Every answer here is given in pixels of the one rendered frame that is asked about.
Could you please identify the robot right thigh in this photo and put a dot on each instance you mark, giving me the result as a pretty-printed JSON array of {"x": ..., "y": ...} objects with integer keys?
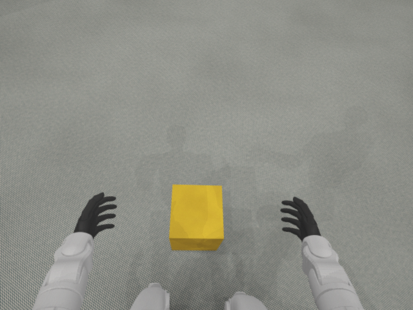
[{"x": 244, "y": 302}]

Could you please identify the left robot hand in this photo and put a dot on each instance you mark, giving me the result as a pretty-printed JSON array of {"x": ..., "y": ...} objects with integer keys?
[{"x": 89, "y": 219}]

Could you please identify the right robot shin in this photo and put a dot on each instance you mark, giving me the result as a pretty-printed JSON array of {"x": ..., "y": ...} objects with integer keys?
[{"x": 239, "y": 293}]

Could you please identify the robot right forearm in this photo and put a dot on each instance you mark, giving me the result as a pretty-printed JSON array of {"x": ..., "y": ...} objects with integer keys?
[{"x": 329, "y": 283}]

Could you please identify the carton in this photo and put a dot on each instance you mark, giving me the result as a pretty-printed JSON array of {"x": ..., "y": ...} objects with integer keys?
[{"x": 196, "y": 218}]

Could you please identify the robot left forearm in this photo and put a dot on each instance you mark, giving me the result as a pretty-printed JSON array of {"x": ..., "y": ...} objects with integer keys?
[{"x": 65, "y": 284}]

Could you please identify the right robot hand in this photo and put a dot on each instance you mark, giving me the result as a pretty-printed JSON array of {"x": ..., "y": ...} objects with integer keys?
[{"x": 306, "y": 222}]

